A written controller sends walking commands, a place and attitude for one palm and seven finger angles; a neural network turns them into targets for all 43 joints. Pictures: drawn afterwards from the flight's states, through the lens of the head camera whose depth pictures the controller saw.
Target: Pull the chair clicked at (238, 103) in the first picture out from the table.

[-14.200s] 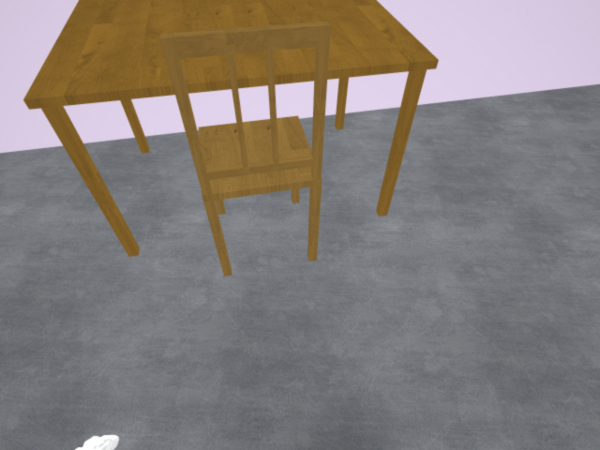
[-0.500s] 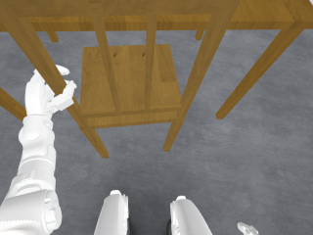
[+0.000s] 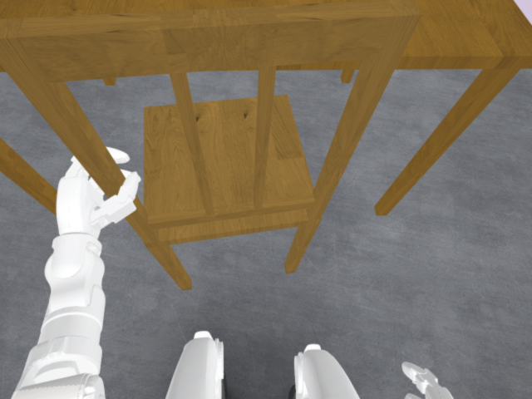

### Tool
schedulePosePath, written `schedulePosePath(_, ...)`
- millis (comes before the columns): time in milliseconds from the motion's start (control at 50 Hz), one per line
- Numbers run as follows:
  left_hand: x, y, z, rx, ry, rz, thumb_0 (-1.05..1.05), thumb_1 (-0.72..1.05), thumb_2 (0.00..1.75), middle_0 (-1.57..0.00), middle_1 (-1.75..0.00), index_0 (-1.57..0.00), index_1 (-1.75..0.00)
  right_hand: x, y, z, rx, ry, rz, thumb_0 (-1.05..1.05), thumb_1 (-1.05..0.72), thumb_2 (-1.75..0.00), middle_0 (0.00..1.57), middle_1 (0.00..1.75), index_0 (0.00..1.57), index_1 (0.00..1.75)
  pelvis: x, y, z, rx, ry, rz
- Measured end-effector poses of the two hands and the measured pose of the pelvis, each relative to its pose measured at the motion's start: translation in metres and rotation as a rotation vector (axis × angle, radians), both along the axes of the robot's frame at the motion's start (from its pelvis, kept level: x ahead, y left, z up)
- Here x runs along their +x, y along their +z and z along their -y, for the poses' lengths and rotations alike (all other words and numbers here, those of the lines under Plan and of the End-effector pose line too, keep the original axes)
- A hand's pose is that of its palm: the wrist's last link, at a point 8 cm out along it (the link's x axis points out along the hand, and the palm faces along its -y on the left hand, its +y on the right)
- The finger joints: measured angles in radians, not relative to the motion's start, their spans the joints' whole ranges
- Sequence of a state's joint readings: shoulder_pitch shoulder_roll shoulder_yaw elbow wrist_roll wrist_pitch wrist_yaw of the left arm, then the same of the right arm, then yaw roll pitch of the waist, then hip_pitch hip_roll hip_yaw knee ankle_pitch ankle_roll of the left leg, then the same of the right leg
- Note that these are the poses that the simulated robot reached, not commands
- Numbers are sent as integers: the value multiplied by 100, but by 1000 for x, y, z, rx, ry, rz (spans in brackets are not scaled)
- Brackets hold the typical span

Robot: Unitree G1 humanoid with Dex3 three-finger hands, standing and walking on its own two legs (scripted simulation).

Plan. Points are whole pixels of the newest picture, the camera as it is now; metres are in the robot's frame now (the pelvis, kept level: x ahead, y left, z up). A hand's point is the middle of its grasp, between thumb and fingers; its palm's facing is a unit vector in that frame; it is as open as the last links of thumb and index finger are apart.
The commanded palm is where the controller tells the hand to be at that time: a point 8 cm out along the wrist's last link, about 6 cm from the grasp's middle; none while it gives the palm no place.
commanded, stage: step backward, pulling the chair out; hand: left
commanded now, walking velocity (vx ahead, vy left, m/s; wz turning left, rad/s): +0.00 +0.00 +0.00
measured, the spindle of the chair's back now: (198, 161) +0.44 +0.10 +0.05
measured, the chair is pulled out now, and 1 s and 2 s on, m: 0.04 0.13 0.22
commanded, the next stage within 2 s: none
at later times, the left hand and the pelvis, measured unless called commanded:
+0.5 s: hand (136, 212) +0.37 +0.18 +0.04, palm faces +0.14 -0.98 -0.17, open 6.0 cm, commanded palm +0.34 +0.23 +0.04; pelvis -0.01 +0.01 +0.10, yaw +1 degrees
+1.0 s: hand (141, 272) +0.28 +0.16 +0.04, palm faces +0.12 -0.98 -0.18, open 5.9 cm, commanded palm +0.29 +0.21 +0.04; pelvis -0.06 +0.00 +0.10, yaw +1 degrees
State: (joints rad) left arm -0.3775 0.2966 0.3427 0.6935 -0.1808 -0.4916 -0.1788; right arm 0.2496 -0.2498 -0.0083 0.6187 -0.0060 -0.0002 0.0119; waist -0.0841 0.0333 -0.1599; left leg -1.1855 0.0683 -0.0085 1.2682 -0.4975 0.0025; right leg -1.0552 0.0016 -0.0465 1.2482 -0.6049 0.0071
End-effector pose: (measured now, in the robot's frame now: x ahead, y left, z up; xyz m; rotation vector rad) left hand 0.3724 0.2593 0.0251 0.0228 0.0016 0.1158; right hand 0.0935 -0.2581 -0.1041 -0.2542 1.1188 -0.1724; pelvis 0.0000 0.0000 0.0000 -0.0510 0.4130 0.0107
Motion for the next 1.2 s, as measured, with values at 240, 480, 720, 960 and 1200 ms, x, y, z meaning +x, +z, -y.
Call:
schedulePosePath(240,-12,24,6,50,140,-332,7,61,74,-34,-120,-42,-145,3,50,-18,25,-73,-16,1,-91,-90,20,30,20,30,6,59,-1,17,15,153)
schedulePosePath(480,-29,33,27,80,79,-488,10,59,69,-31,-118,-49,-145,-23,93,5,-69,-113,-28,0,-90,-90,21,30,21,30,-4,95,-7,15,7,258)
schedulePosePath(720,-83,33,51,80,83,-485,7,60,67,-28,-120,-50,-145,-57,84,10,-19,-110,-11,1,-91,-90,20,30,20,30,-41,98,9,21,7,331)
schedulePosePath(960,-112,34,51,92,60,-487,6,59,67,-27,-119,-50,-145,-68,91,14,-78,-95,42,1,-91,-90,21,30,21,30,-58,99,-1,29,17,385)
schedulePosePath(1200,-122,34,48,117,74,-474,4,56,70,-31,-119,-50,-145,-64,81,1,-18,-36,98,1,-90,-90,21,30,21,30,-75,92,12,33,21,397)
